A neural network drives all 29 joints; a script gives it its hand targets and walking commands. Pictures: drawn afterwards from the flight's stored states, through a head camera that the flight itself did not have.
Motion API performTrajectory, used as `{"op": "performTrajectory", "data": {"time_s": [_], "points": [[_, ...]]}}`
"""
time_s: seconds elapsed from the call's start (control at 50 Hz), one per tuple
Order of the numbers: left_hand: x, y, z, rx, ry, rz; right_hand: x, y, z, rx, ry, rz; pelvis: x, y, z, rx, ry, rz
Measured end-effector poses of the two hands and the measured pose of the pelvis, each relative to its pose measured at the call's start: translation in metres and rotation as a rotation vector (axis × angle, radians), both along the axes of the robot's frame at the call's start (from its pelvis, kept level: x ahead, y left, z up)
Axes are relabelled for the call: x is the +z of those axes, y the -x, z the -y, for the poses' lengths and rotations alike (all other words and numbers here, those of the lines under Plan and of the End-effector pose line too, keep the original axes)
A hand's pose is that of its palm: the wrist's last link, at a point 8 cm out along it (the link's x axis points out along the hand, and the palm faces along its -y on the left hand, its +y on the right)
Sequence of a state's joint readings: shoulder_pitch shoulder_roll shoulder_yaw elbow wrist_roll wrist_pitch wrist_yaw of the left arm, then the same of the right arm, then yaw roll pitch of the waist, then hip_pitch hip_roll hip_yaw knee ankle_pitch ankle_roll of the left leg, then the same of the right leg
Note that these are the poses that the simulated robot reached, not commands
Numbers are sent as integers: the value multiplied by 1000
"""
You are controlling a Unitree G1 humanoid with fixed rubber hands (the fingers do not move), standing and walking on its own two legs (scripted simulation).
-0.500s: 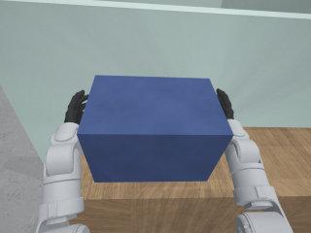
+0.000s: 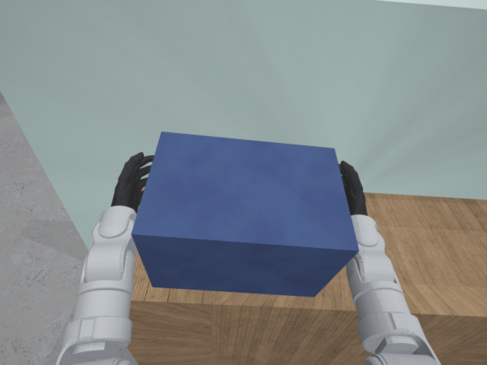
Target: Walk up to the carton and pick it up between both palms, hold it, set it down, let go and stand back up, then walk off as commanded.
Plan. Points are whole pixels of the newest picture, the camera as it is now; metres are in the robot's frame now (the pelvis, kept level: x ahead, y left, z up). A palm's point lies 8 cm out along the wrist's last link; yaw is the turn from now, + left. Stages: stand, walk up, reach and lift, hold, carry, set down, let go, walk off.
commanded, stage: set down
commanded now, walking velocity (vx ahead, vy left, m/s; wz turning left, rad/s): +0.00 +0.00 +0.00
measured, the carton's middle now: (242, 218) +0.33 +0.00 +0.10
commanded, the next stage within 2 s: none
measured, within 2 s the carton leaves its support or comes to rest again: neither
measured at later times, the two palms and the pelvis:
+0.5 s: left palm (139, 201) +0.37 +0.18 +0.08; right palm (347, 206) +0.38 -0.19 +0.09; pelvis +0.02 +0.00 +0.00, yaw +0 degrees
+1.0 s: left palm (147, 206) +0.39 +0.18 +0.05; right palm (341, 214) +0.39 -0.19 +0.06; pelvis +0.01 +0.00 +0.00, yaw -1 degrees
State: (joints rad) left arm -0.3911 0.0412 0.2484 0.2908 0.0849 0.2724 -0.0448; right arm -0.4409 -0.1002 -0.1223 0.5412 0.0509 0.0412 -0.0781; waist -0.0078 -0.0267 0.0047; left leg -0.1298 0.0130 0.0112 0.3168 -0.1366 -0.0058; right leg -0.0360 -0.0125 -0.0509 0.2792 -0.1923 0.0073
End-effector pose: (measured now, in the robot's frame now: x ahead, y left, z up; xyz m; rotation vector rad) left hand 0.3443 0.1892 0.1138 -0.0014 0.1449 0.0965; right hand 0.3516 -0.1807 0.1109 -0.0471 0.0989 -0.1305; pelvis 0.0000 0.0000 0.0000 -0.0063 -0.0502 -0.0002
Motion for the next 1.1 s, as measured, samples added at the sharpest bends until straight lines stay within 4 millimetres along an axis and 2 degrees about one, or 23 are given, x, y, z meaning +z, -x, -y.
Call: {"op": "performTrajectory", "data": {"time_s": [0.2,0.32,0.5,0.72,1.1], "points": [[-10,-19,8,-12,6,-27,-4,-14,7,-17,16,-26,0,-8,3,-5,1,-20],[-13,-22,9,-9,5,-15,-4,-19,8,-15,22,-15,0,-14,3,-7,1,-36],[-29,-27,6,-5,13,-58,-21,-24,6,-11,31,-57,0,-16,3,-7,0,-52],[-41,-39,6,-17,2,-64,-31,-33,6,-20,25,-62,0,-14,2,-4,1,-91],[-77,-51,9,-46,-18,-91,-65,-35,9,-40,17,-91,-2,-10,-4,-9,5,-214]]}}
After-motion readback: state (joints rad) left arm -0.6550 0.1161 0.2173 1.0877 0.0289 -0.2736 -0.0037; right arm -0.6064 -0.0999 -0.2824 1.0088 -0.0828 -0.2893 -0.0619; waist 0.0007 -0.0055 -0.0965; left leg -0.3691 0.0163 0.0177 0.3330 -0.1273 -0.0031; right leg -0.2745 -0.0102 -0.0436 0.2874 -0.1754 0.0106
